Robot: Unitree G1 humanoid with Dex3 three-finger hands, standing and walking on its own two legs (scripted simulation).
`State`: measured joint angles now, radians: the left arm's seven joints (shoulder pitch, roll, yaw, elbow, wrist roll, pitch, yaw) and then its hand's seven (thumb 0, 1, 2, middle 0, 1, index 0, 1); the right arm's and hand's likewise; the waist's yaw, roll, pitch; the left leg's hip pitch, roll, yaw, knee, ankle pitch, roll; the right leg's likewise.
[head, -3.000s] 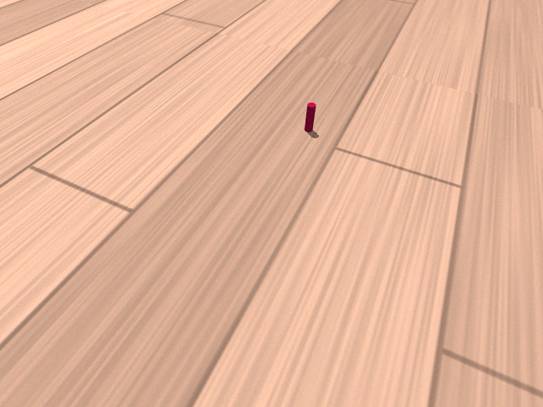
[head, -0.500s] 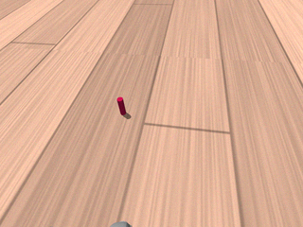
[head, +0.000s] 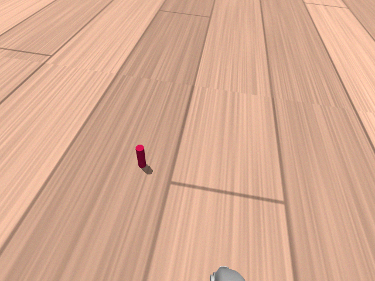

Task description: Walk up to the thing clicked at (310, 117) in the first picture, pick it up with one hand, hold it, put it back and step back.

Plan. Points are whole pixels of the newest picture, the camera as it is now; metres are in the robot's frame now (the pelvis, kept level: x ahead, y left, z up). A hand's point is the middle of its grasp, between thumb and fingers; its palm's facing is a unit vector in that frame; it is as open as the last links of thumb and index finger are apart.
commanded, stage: walk up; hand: left
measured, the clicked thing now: (141, 156) +0.93 +0.22 -0.69
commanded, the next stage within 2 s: none
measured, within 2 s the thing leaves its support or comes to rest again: neither
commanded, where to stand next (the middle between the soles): +0.58 +0.02 m, yaw +0 degrees
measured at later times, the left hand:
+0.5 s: hand (79, 245) +0.24 +0.25 -0.13, palm faces +0.02 -0.92 -0.39, open 7.4 cm
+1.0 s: hand (90, 174) +0.45 +0.28 -0.14, palm faces -0.06 -0.92 -0.39, open 7.4 cm
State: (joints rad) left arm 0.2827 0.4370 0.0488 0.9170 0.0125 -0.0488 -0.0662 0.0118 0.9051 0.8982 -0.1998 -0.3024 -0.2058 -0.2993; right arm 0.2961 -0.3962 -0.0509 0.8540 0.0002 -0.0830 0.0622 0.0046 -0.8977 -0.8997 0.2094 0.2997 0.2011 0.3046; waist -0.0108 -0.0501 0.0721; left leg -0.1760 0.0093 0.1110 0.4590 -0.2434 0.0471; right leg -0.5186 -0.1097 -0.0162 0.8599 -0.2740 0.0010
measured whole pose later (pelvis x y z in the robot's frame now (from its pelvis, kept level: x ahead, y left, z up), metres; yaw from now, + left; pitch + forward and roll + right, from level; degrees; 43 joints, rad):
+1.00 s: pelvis +0.38 +0.00 -0.01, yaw +1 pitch -2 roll +1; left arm 0.26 0.42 0.05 0.90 0.01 -0.06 -0.06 0.01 0.90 0.90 -0.20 -0.30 -0.21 -0.30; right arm 0.34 -0.42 -0.05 0.85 -0.01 -0.05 0.05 0.01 -0.90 -0.90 0.21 0.30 0.20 0.30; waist -0.04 0.00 0.08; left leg -0.16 0.03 0.10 0.56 -0.37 0.01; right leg -0.41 -0.07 -0.04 0.62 -0.21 -0.01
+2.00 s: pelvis +0.55 +0.02 +0.00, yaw +1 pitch -2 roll +0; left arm 0.11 0.37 0.01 1.05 0.00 -0.03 0.00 0.01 0.90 0.90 -0.20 -0.30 -0.21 -0.30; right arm 0.13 -0.36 0.01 1.08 0.01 -0.01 0.02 0.01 -0.90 -0.90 0.21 0.30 0.20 0.30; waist 0.00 0.01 0.07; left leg -0.25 0.03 0.00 0.53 -0.24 -0.02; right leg -0.20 -0.03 -0.05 0.53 -0.29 0.01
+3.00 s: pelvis +0.57 +0.03 +0.01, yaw +2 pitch -2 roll +0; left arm 0.09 0.35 0.02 1.15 0.01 -0.01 0.00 0.01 0.90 0.90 -0.20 -0.30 -0.21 -0.30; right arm 0.08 -0.34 -0.01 1.15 0.00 0.00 0.01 0.01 -0.90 -0.90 0.21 0.30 0.20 0.30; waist 0.00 0.00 0.04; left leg -0.14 0.01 -0.01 0.34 -0.16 -0.01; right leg -0.08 -0.04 -0.06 0.32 -0.20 0.03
